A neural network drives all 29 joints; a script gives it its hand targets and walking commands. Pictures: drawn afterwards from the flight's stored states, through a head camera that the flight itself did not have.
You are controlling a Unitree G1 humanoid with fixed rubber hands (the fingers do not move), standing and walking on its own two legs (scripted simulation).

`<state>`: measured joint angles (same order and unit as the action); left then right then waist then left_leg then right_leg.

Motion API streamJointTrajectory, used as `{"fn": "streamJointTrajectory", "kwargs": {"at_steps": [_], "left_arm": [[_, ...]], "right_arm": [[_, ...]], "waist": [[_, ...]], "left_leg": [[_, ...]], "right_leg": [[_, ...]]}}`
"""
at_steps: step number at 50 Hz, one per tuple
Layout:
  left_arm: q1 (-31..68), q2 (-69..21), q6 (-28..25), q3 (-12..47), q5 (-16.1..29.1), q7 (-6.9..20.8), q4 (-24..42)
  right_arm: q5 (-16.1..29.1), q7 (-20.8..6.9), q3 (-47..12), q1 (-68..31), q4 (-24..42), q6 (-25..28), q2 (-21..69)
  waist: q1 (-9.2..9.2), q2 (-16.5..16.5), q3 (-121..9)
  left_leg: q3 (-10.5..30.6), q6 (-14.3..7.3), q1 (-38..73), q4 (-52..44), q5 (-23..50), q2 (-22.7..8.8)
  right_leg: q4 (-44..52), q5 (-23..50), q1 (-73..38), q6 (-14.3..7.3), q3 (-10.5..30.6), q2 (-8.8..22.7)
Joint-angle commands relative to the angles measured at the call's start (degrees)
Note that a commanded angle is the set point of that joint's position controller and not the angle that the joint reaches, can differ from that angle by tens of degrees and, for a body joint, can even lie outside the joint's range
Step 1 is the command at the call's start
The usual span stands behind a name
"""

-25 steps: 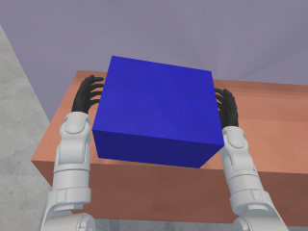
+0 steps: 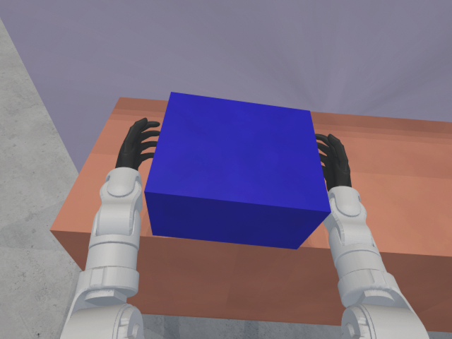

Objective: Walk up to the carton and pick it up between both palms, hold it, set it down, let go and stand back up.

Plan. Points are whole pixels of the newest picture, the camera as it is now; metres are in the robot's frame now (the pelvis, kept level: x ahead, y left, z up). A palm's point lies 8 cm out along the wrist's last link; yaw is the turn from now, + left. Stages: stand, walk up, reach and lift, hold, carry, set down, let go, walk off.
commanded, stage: set down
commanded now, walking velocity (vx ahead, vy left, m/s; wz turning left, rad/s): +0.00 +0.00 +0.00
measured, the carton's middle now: (234, 170) +0.40 -0.01 +0.08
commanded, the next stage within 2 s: none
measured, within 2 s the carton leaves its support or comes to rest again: neither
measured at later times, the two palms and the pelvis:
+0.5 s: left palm (136, 168) +0.41 +0.17 +0.08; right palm (327, 177) +0.39 -0.20 +0.08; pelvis +0.01 -0.01 +0.00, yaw -1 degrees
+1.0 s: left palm (151, 175) +0.42 +0.15 +0.05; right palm (333, 184) +0.40 -0.22 +0.06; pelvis +0.00 -0.01 +0.00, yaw -2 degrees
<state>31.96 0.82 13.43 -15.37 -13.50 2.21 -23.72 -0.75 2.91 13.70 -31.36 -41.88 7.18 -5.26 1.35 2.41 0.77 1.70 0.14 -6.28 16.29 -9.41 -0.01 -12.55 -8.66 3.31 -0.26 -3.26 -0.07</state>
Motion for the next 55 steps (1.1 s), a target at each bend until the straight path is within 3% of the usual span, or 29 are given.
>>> {"fn": "streamJointTrajectory", "kwargs": {"at_steps": [1, 6, 12, 20, 23, 28, 34, 40, 46, 50, 55], "left_arm": [[29.93, -28.90, -4.42, 21.05, 2.06, 4.34, -0.45], [31.98, -28.29, -6.94, 17.64, 1.02, 4.06, -4.53], [32.40, -27.75, -9.92, 14.94, 0.28, 4.11, -8.98], [34.40, -28.25, -14.13, 15.68, 1.37, 3.36, -11.24], [34.19, -28.55, -15.16, 16.21, 1.81, 3.52, -12.06], [34.51, -29.28, -16.49, 15.87, 1.16, 2.67, -13.36], [37.58, -30.71, -18.17, 15.70, 1.05, 0.88, -15.65], [40.46, -29.42, -21.44, 14.10, 1.17, -0.70, -18.76], [39.85, -25.42, -22.86, 7.13, -0.74, 1.24, -25.05], [41.57, -24.78, -24.36, 5.66, -1.00, 1.58, -26.27], [42.42, -25.82, -26.43, 7.13, -0.57, 1.28, -26.46]], "right_arm": [[-3.96, -6.69, -14.72, -37.45, 8.43, 5.31, 23.44], [-5.77, -7.81, -13.94, -39.03, 5.74, 6.70, 25.61], [-7.36, -7.85, -13.19, -39.38, 2.41, 8.45, 27.59], [-9.83, -7.38, -11.75, -37.86, -1.04, 10.19, 28.55], [-10.21, -7.03, -11.34, -36.86, -2.10, 10.69, 28.66], [-10.48, -7.57, -9.32, -36.41, -5.27, 11.28, 28.17], [-12.14, -9.09, -5.31, -39.29, -7.18, 12.36, 26.12], [-13.32, -9.92, -4.84, -41.21, -9.38, 13.00, 27.91], [-15.93, -10.18, -3.00, -39.82, -11.78, 11.67, 29.40], [-17.67, -10.02, -2.70, -39.28, -11.67, 11.78, 31.03], [-18.56, -9.38, -1.83, -38.99, -12.33, 13.24, 31.85]], "waist": [[0.23, -2.21, -23.25], [-2.13, -0.94, -25.70], [-3.04, -0.41, -27.35], [-0.76, 0.12, -30.13], [-0.20, -1.05, -31.12], [-0.17, -3.53, -30.70], [-0.22, -5.45, -31.89], [-1.66, -4.10, -35.75], [-2.64, 0.60, -31.70], [-2.32, 1.26, -33.18], [-1.25, -0.54, -36.50]], "left_leg": [[-4.84, 3.25, 8.54, -0.07, 14.55, 0.58], [-6.01, 1.90, 4.47, -1.00, 13.45, 0.99], [-6.53, 1.41, 2.14, -0.64, 16.00, 1.13], [-6.25, 2.49, 2.32, 0.85, 20.16, 0.81], [-5.86, 2.81, 2.11, 1.36, 21.50, 0.84], [-5.63, 4.36, 4.64, 2.49, 25.14, 0.14], [-5.18, 5.23, 8.78, 3.75, 25.21, -1.25], [-5.51, 3.97, 3.79, 3.59, 22.74, -1.19], [-6.65, 0.59, -7.16, -0.95, 10.68, -0.37], [-7.14, 0.15, -7.74, -1.24, 11.39, -0.05], [-6.84, 1.42, -6.47, 0.35, 15.48, -0.19]], "right_leg": [[-0.80, 12.31, -3.92, 1.11, -4.10, -1.60], [-1.75, 15.58, -6.75, 1.93, -3.22, -0.99], [-3.40, 23.99, -10.75, 2.80, -2.57, -0.53], [-4.77, 31.22, -11.38, 3.35, -2.64, -0.76], [-4.98, 33.03, -11.38, 3.24, -2.38, -0.58], [-4.33, 29.74, -6.94, 2.21, -3.21, -1.37], [-2.17, 18.50, 2.03, 0.30, -3.92, -1.95], [-3.48, 20.65, 0.96, 0.43, -2.83, -1.33], [-4.98, 22.19, -6.85, 2.26, -0.92, 0.57], [-5.84, 26.01, -8.08, 3.05, -0.71, 0.95], [-6.92, 29.91, -6.95, 2.78, -1.14, 0.64]]}}
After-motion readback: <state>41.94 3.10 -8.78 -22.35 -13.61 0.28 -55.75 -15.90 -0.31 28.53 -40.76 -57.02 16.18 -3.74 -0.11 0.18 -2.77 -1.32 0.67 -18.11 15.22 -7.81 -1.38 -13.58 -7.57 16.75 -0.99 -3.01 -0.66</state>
